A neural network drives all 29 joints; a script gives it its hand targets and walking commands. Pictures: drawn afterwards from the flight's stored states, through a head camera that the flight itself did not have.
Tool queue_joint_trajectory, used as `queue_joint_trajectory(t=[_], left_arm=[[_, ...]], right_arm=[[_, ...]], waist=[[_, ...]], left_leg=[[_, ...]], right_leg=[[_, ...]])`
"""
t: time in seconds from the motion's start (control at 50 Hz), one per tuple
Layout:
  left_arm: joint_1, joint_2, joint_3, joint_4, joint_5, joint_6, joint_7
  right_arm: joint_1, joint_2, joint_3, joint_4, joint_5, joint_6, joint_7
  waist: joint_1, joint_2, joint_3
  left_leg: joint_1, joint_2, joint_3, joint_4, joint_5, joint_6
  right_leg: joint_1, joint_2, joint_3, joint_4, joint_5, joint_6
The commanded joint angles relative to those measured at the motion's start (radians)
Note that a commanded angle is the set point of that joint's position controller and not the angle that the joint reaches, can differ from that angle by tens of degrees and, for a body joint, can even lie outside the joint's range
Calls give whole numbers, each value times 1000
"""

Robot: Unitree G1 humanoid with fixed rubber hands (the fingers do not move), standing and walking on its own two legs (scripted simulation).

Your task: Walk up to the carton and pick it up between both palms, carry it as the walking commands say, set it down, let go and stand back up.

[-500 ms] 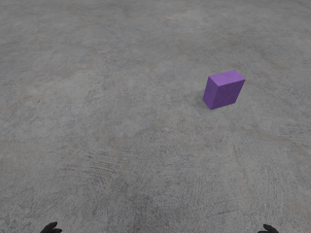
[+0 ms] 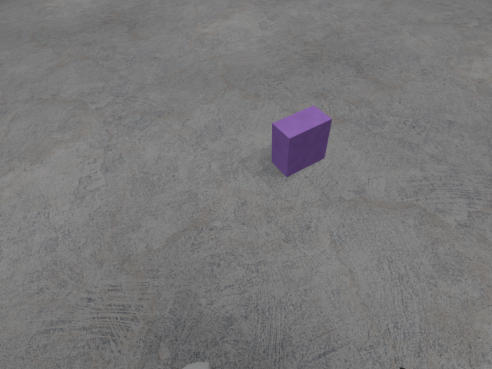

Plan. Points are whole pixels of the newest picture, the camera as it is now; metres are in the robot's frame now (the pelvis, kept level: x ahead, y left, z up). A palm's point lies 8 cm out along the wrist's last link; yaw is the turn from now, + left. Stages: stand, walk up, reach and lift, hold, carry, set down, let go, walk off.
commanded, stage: walk up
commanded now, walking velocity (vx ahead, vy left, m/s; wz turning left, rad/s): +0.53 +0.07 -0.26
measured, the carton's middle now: (300, 141) +1.33 -0.18 -0.63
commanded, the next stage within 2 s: none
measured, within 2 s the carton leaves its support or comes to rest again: neither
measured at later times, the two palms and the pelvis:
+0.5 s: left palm (128, 263) +0.35 +0.31 -0.13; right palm (376, 298) +0.28 -0.21 -0.11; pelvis +0.28 +0.05 +0.01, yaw -6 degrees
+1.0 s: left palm (197, 173) +0.61 +0.19 -0.12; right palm (385, 217) +0.49 -0.29 -0.14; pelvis +0.52 -0.06 +0.00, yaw -5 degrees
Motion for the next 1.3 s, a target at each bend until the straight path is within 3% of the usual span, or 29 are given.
queue_joint_trajectory(t=[0.0, 0.1, 0.18, 0.24, 0.26, 0.28, 0.3, 0.32, 0.34, 0.38, 0.42, 0.48, 0.52, 0.66, 0.72, 0.78, 0.8, 0.82, 0.84, 0.86, 0.88, 0.9, 0.94, 0.96, 1.0, 1.06, 1.16, 1.22, 1.28], left_arm=[[32, 180, 40, -38, -6, -39, 15], [133, 149, 41, -17, -9, -38, 26], [159, 160, 42, -2, -8, -34, 38], [130, 175, 42, 1, -16, -29, 44], [122, 180, 42, 5, -20, -29, 43], [120, 170, 36, 6, -26, -29, 41], [127, 133, 27, 2, -26, -29, 35], [161, 62, 17, -24, -21, -30, 33], [126, 90, 38, -25, -17, -29, 36], [51, 61, 29, -18, -9, -30, 23], [23, 43, 31, -19, 4, -13, 12], [-2, 40, 40, -18, 13, 31, -6], [-70, 32, 34, -40, 12, 50, -23], [-324, 19, 14, -108, 6, 58, -54], [-391, 5, 6, -129, 1, 33, -51], [-375, 18, 12, -118, 8, 21, -38], [-332, 30, 13, -106, 7, 13, -29], [-238, 49, 20, -76, 7, 1, -18], [-81, 94, 46, -15, 10, -14, -4], [113, 173, 70, 43, 29, -27, 12], [198, 264, 95, 46, 37, -34, 22], [178, 252, 80, 35, 18, -30, 16], [-17, 140, 49, 21, 5, -43, 18], [-60, 89, 39, 19, 1, -50, 20], [-52, 59, 29, 27, 0, -59, 22], [27, 58, 24, 40, -3, -66, 24], [99, 63, 29, 43, -4, -59, 29], [150, 79, 31, 57, -2, -56, 33], [166, 88, 33, 80, -6, -39, 39]], right_arm=[[-29, -37, -11, -64, 5, -5, 12], [-210, 10, 11, -118, 6, 1, 19], [-287, 18, 22, -139, 8, -2, 22], [-209, 7, 17, -107, 10, -12, 11], [-119, -10, 7, -77, 12, -20, 4], [15, -47, -12, -30, 8, -31, -6], [196, -121, -39, 21, -5, -46, -21], [293, -256, -65, 31, -9, -53, -34], [272, -241, -56, 23, 13, -48, -33], [103, -100, -10, 11, 17, -56, -30], [62, -27, 13, 17, 16, -69, -32], [171, -45, 2, 61, 22, -75, -39], [204, -49, -4, 75, 21, -71, -49], [308, -32, -14, 71, 19, -68, -62], [298, -12, -12, 83, 19, -70, -49], [332, -47, -27, 113, 20, -57, -57], [337, -59, -28, 124, 19, -53, -61], [335, -61, -24, 131, 18, -48, -61], [337, -36, -13, 123, 8, -45, -61], [290, 5, 4, 80, 4, -50, -60], [331, 98, 42, 53, 25, -58, -52], [297, 32, 11, 79, 14, -43, -60], [220, 31, 4, 81, 24, -41, -48], [211, 47, 3, 82, 19, -31, -40], [207, 62, 0, 67, 5, 2, -28], [126, 59, -1, 23, -6, 27, -13], [-73, 57, 14, -38, 8, 29, 10], [-166, 64, 27, -53, 12, 20, 12], [-176, 53, 30, -49, 16, -2, 3]], waist=[[1, -198, 49], [45, -179, 66], [39, -212, 75], [-11, -228, 32], [-42, -206, -15], [-87, -142, -92], [-148, -28, -216], [-141, 217, -267], [-118, 116, -262], [-68, 37, -118], [-41, 39, -44], [-22, 7, -14], [-23, 45, 9], [-76, 98, 125], [-87, 198, 151], [-91, 124, 126], [-82, 94, 83], [-49, 44, 1], [1, -25, -128], [75, -167, -237], [99, -392, -292], [64, -154, -268], [-5, -115, -79], [-26, -150, -29], [-45, -193, -11], [-33, -202, 21], [1, -205, 112], [14, -204, 124], [-5, -298, 84]], left_leg=[[-163, 13, -29, -98, 81, -20], [-211, -18, 12, -392, 213, -40], [-143, -31, 45, -513, 246, -13], [36, -70, 95, -581, 189, 19], [165, -82, 126, -613, 181, 28], [359, -89, 132, -639, 174, 52], [627, 19, -28, -627, 98, 78], [769, 376, -574, -833, 49, 113], [670, 411, -682, -903, 43, 154], [463, 268, -410, -900, 81, 160], [319, 198, -262, -915, 177, 126], [296, 223, -212, -892, 475, 96], [312, 211, -159, -889, 559, 83], [370, 172, -30, -977, 380, 90], [300, 108, 70, -1028, 226, 98], [398, 178, 49, -936, 430, 117], [428, 181, 55, -847, 546, 117], [427, 149, 92, -685, 639, 105], [318, 105, 100, -448, 632, 88], [78, 41, 82, -146, 229, 71], [-226, -103, 35, 114, -213, 33], [-220, -32, -104, 199, -193, 55], [-165, 45, -79, 122, -34, 38], [-134, 55, -66, 78, 19, 31], [-93, 37, -43, 24, 93, 25], [-131, 27, -19, -49, 179, 7], [-169, 8, 10, -317, 284, -22], [-125, -7, 50, -461, 285, -20], [23, -39, 98, -540, 235, -1]], right_leg=[[72, -247, 315, -369, 107, -138], [181, -234, 232, -384, 281, -144], [207, -248, 187, -389, 359, -124], [188, -232, 125, -276, 532, -92], [170, -212, 101, -164, 600, -81], [105, -165, 73, 34, 632, -64], [-103, -85, 62, 340, 380, -45], [-400, 64, 70, 628, -216, -11], [-421, 3, 199, 764, -222, -30], [-415, -73, 194, 760, -49, -38], [-350, -88, 157, 700, 27, -18], [-354, -79, 136, 635, 95, 13], [-404, -80, 122, 592, 173, 25], [-471, -64, 47, 353, 313, 46], [-270, -36, -40, 118, 255, 37], [-239, -14, -82, 15, 145, 15], [-191, 3, -93, -22, 106, -2], [-62, 21, -118, -98, 121, -25], [180, 5, -79, -93, 112, -60], [391, -194, 185, -134, 21, -92], [562, -471, 640, -301, -14, -153], [466, -500, 656, -305, 25, -146], [225, -374, 397, -309, 197, -129], [152, -325, 305, -333, 222, -111], [92, -273, 203, -345, 274, -91], [82, -265, 142, -361, 323, -96], [89, -237, 80, -426, 230, -91], [124, -246, 53, -419, 311, -93], [135, -194, -36, -358, 340, -88]])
